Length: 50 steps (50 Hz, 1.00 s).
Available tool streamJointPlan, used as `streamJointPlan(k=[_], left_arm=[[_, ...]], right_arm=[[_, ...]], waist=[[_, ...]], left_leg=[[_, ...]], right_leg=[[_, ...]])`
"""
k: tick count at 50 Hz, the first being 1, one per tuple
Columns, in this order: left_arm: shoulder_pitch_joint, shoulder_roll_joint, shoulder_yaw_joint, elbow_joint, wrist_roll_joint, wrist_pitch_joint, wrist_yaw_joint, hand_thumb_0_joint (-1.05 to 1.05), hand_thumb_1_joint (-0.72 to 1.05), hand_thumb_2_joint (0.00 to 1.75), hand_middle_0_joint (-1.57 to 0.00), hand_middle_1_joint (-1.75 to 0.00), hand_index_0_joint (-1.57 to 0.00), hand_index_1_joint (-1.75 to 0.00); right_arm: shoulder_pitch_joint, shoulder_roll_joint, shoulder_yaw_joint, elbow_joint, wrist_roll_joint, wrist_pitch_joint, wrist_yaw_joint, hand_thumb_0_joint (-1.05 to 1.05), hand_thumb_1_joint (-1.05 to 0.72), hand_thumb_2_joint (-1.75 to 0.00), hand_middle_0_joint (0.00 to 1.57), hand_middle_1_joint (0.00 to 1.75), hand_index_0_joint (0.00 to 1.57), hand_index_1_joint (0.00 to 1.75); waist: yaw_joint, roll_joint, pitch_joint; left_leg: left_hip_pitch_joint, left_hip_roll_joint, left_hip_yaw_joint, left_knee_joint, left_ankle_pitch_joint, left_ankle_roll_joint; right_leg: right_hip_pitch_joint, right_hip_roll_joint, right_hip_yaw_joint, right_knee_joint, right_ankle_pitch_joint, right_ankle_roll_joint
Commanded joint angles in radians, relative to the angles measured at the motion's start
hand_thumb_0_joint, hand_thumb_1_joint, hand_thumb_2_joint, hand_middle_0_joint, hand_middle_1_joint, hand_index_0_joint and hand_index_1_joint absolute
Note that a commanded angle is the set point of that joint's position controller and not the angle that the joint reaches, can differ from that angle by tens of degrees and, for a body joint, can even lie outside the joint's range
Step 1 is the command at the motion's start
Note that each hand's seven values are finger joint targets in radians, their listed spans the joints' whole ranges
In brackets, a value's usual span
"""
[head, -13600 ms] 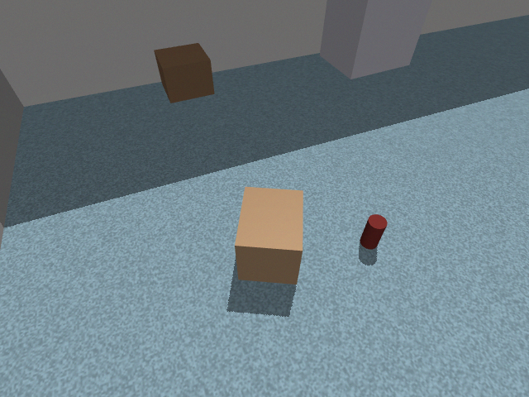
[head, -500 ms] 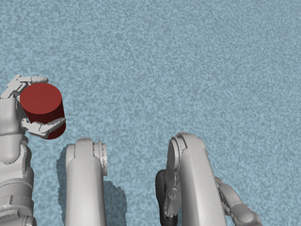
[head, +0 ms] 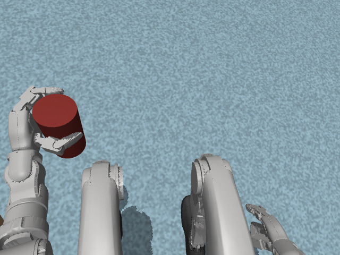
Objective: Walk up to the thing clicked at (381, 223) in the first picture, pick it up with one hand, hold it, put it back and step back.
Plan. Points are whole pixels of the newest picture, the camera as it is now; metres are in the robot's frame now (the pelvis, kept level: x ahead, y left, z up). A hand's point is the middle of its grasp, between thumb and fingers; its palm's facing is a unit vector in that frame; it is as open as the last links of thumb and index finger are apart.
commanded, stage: settle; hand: left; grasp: from the side
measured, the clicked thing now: (63, 129) +0.40 +0.23 -0.09
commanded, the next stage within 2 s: lift in 0.46 s
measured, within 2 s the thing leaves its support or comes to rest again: neither
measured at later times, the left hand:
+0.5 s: hand (48, 117) +0.41 +0.24 -0.03, palm faces +0.15 -0.99 -0.07, open 11.3 cm
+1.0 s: hand (43, 118) +0.39 +0.23 +0.02, palm faces +0.12 -0.99 -0.06, open 11.3 cm
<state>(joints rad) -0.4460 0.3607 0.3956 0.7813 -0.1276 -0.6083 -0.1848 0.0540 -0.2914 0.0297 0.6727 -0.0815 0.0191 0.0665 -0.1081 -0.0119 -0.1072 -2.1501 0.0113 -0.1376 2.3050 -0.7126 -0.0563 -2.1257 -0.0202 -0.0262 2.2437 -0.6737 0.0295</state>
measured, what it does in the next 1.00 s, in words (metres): rises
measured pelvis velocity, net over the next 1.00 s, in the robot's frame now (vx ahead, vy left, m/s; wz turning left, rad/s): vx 0.00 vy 0.00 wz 0.02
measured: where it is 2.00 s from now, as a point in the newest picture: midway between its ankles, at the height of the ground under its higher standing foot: (153, 246)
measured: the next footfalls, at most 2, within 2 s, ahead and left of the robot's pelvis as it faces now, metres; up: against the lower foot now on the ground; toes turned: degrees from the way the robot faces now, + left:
none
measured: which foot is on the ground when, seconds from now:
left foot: down 0.00-1.00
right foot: down 0.00-1.00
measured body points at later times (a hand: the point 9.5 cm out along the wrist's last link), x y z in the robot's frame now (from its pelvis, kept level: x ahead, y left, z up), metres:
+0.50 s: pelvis +0.00 +0.00 +0.02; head +0.20 +0.05 +0.42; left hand +0.40 +0.29 -0.02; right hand +0.15 -0.26 -0.11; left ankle +0.08 +0.14 -0.33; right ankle +0.10 -0.13 -0.33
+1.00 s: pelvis +0.00 +0.00 +0.05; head +0.20 +0.03 +0.46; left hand +0.38 +0.28 +0.03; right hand +0.16 -0.26 -0.07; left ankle +0.08 +0.14 -0.33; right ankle +0.10 -0.13 -0.33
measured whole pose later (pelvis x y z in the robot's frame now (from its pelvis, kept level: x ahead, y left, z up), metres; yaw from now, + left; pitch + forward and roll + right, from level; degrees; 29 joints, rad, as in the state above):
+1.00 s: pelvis +0.00 +0.00 +0.05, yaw +1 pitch +33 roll -3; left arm -0.34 0.32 0.35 0.59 -0.17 -0.49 -0.19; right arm 0.10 -0.27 0.01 0.64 -0.03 -0.03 0.03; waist -0.09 0.01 -0.15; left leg -2.01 0.02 -0.10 2.12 -0.69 -0.05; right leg -1.99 -0.03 -0.01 2.08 -0.67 0.03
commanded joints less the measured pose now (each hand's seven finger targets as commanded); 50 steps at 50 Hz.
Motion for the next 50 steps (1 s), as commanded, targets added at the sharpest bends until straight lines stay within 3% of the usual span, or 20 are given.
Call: streamJointPlan(k=[1, 5, 7, 11, 12, 17, 19, 22, 23, 28, 30, 33, 36, 37, 39, 41, 43, 45, 48, 50], left_arm=[[-0.369, 0.281, 0.085, -0.362, -0.054, -0.128, 0.007, 0.00, -0.03, 1.23, -1.22, -1.35, -1.21, -1.38], [-0.366, 0.235, 0.061, -0.333, -0.061, -0.115, 0.005, 0.00, -0.03, 1.23, -1.21, -1.34, -1.20, -1.37], [-0.326, 0.260, 0.081, -0.315, -0.051, -0.113, 0.009, 0.00, -0.05, 1.24, -1.22, -1.35, -1.20, -1.38], [-0.395, 0.252, 0.061, -0.360, -0.057, -0.109, -0.003, 0.00, -0.03, 1.26, -1.22, -1.36, -1.20, -1.39], [-0.333, 0.225, 0.061, -0.284, -0.060, -0.099, -0.006, 0.00, -0.04, 1.27, -1.22, -1.36, -1.21, -1.40], [-0.396, 0.265, 0.070, -0.344, -0.049, -0.099, -0.002, 0.00, -0.02, 1.26, -1.21, -1.35, -1.20, -1.38], [-0.346, 0.204, 0.049, -0.275, -0.055, -0.089, -0.006, 0.00, -0.02, 1.27, -1.20, -1.35, -1.19, -1.38], [-0.321, 0.229, 0.067, -0.248, -0.048, -0.091, -0.002, 0.00, -0.02, 1.27, -1.18, -1.33, -1.16, -1.37], [-0.375, 0.259, 0.075, -0.312, -0.045, -0.102, -0.002, 0.00, -0.01, 1.27, -1.19, -1.34, -1.18, -1.37], [-0.415, 0.264, 0.079, -0.343, -0.056, -0.096, -0.003, 0.00, 0.00, 1.28, -1.18, -1.33, -1.17, -1.36], [-0.375, 0.233, 0.071, -0.299, -0.062, -0.091, -0.005, 0.00, -0.05, 1.17, -1.19, -1.36, -1.21, -1.35], [-0.305, 0.220, 0.064, -0.279, -0.063, -0.092, -0.018, 0.00, -0.04, 1.18, -1.19, -1.36, -1.21, -1.36], [-0.321, 0.239, 0.049, -0.365, -0.067, -0.086, -0.033, 0.00, -0.01, 1.17, -1.19, -1.35, -1.21, -1.35], [-0.342, 0.267, 0.069, -0.414, -0.074, -0.087, -0.030, 0.00, -0.02, 1.17, -1.19, -1.35, -1.21, -1.34], [-0.305, 0.230, 0.045, -0.422, -0.085, -0.069, -0.031, 0.00, -0.01, 1.17, -1.18, -1.34, -1.20, -1.34], [-0.302, 0.271, 0.084, -0.480, -0.097, -0.059, -0.018, 0.00, -0.03, 1.18, -1.17, -1.34, -1.20, -1.34], [-0.304, 0.246, 0.059, -0.541, -0.103, -0.043, -0.009, 0.00, -0.01, 1.18, -1.18, -1.35, -1.20, -1.34], [-0.230, 0.204, 0.035, -0.498, -0.103, -0.015, -0.001, 0.00, -0.01, 1.18, -1.17, -1.35, -1.20, -1.34], [-0.198, 0.190, 0.014, -0.535, -0.097, 0.000, 0.003, 0.00, 0.02, 1.20, -1.17, -1.35, -1.19, -1.34], [-0.229, 0.236, 0.040, -0.640, -0.099, 0.005, 0.014, 0.00, 0.01, 1.21, -1.18, -1.36, -1.21, -1.36]], right_arm=[[0.105, -0.192, -0.076, -0.059, -0.003, -0.030, -0.022, 0.00, -0.92, -0.91, 0.20, 0.30, 0.20, 0.30], [0.103, -0.189, -0.076, -0.061, 0.002, -0.038, -0.023, 0.00, -0.92, -0.91, 0.20, 0.30, 0.20, 0.30], [0.106, -0.190, -0.080, -0.063, 0.002, -0.037, -0.025, 0.00, -0.92, -0.91, 0.20, 0.30, 0.20, 0.30], [0.117, -0.187, -0.082, -0.055, 0.003, -0.044, -0.026, 0.00, -0.92, -0.91, 0.20, 0.30, 0.20, 0.30], [0.111, -0.191, -0.082, -0.060, 0.008, -0.045, -0.027, 0.00, -0.92, -0.91, 0.20, 0.30, 0.20, 0.30], [0.131, -0.181, -0.083, -0.048, 0.005, -0.048, -0.027, 0.00, -0.91, -0.91, 0.20, 0.30, 0.20, 0.30], [0.123, -0.182, -0.083, -0.057, 0.011, -0.048, -0.027, 0.00, -0.91, -0.91, 0.20, 0.30, 0.20, 0.30], [0.119, -0.186, -0.082, -0.059, 0.012, -0.049, -0.027, 0.00, -0.91, -0.91, 0.20, 0.30, 0.20, 0.30], [0.124, -0.186, -0.080, -0.057, 0.012, -0.048, -0.027, 0.00, -0.91, -0.91, 0.20, 0.30, 0.20, 0.30], [0.130, -0.181, -0.081, -0.053, 0.013, -0.048, -0.030, 0.00, -0.90, -0.91, 0.20, 0.30, 0.20, 0.30], [0.132, -0.183, -0.080, -0.048, 0.013, -0.053, -0.029, 0.00, -0.94, -0.91, 0.20, 0.30, 0.20, 0.30], [0.128, -0.182, -0.082, -0.067, 0.018, -0.055, -0.030, 0.00, -0.94, -0.91, 0.20, 0.30, 0.20, 0.30], [0.123, -0.185, -0.085, -0.087, 0.024, -0.058, -0.032, 0.00, -0.93, -0.91, 0.20, 0.30, 0.20, 0.30], [0.129, -0.186, -0.087, -0.085, 0.028, -0.060, -0.034, 0.00, -0.93, -0.91, 0.20, 0.30, 0.20, 0.30], [0.128, -0.179, -0.085, -0.097, 0.034, -0.062, -0.037, 0.00, -0.93, -0.90, 0.20, 0.30, 0.20, 0.30], [0.135, -0.177, -0.087, -0.096, 0.039, -0.066, -0.043, 0.00, -0.93, -0.90, 0.20, 0.30, 0.20, 0.30], [0.133, -0.168, -0.088, -0.107, 0.044, -0.071, -0.047, 0.00, -0.92, -0.90, 0.20, 0.30, 0.20, 0.30], [0.121, -0.166, -0.091, -0.121, 0.053, -0.075, -0.053, 0.00, -0.92, -0.90, 0.20, 0.30, 0.20, 0.30], [0.113, -0.166, -0.093, -0.134, 0.061, -0.079, -0.058, 0.00, -0.92, -0.90, 0.20, 0.30, 0.20, 0.30], [0.133, -0.164, -0.098, -0.138, 0.065, -0.081, -0.063, 0.00, -0.92, -0.90, 0.20, 0.30, 0.20, 0.30]], waist=[[0.026, 0.202, -0.730], [0.016, 0.213, -0.696], [0.024, 0.202, -0.704], [0.015, 0.220, -0.733], [0.015, 0.191, -0.701], [0.026, 0.193, -0.754], [0.011, 0.186, -0.701], [0.024, 0.177, -0.683], [0.030, 0.200, -0.713], [0.024, 0.217, -0.738], [0.022, 0.197, -0.713], [0.028, 0.176, -0.714], [0.027, 0.216, -0.747], [0.039, 0.208, -0.756], [0.026, 0.209, -0.756], [0.049, 0.196, -0.776], [0.040, 0.187, -0.779], [0.031, 0.160, -0.728], [0.040, 0.187, -0.724], [0.056, 0.201, -0.773]], left_leg=[[0.453, -0.011, 0.103, -0.292, 0.166, 0.069], [0.470, -0.013, 0.098, -0.314, 0.160, 0.066], [0.477, -0.013, 0.097, -0.325, 0.153, 0.065], [0.502, -0.014, 0.102, -0.328, 0.159, 0.064], [0.497, -0.015, 0.100, -0.333, 0.155, 0.064], [0.508, -0.017, 0.105, -0.328, 0.191, 0.068], [0.508, -0.018, 0.099, -0.346, 0.176, 0.066], [0.503, -0.016, 0.098, -0.353, 0.165, 0.066], [0.523, -0.016, 0.094, -0.360, 0.179, 0.062], [0.550, -0.018, 0.095, -0.372, 0.170, 0.061], [0.534, -0.018, 0.098, -0.366, 0.173, 0.064], [0.526, -0.020, 0.105, -0.374, 0.177, 0.069], [0.554, -0.019, 0.106, -0.394, 0.164, 0.067], [0.561, -0.017, 0.107, -0.401, 0.154, 0.067], [0.569, -0.019, 0.102, -0.415, 0.152, 0.069], [0.581, -0.017, 0.105, -0.424, 0.151, 0.070], [0.566, -0.018, 0.108, -0.433, 0.150, 0.076], [0.565, -0.017, 0.105, -0.455, 0.122, 0.078], [0.616, -0.014, 0.093, -0.494, 0.139, 0.072], [0.660, -0.012, 0.097, -0.510, 0.166, 0.072]], right_leg=[[0.422, 0.024, -0.031, -0.248, 0.182, -0.062], [0.378, 0.021, -0.037, -0.253, 0.175, -0.067], [0.388, 0.019, -0.040, -0.260, 0.161, -0.067], [0.400, 0.018, -0.033, -0.267, 0.169, -0.066], [0.381, 0.018, -0.037, -0.272, 0.162, -0.067], [0.433, 0.017, -0.027, -0.283, 0.196, -0.065], [0.391, 0.017, -0.040, -0.285, 0.176, -0.068], [0.384, 0.018, -0.043, -0.286, 0.162, -0.069], [0.388, 0.016, -0.045, -0.278, 0.172, -0.072], [0.395, 0.015, -0.038, -0.291, 0.167, -0.070], [0.403, 0.015, -0.036, -0.296, 0.171, -0.068], [0.430, 0.015, -0.034, -0.309, 0.173, -0.067], [0.439, 0.014, -0.031, -0.317, 0.164, -0.071], [0.449, 0.016, -0.029, -0.326, 0.153, -0.071], [0.458, 0.015, -0.028, -0.339, 0.154, -0.070], [0.489, 0.017, -0.018, -0.361, 0.151, -0.069], [0.530, 0.016, -0.001, -0.392, 0.154, -0.065], [0.510, 0.017, -0.003, -0.421, 0.130, -0.065], [0.500, 0.017, -0.013, -0.429, 0.147, -0.073], [0.550, 0.017, -0.004, -0.452, 0.168, -0.072]])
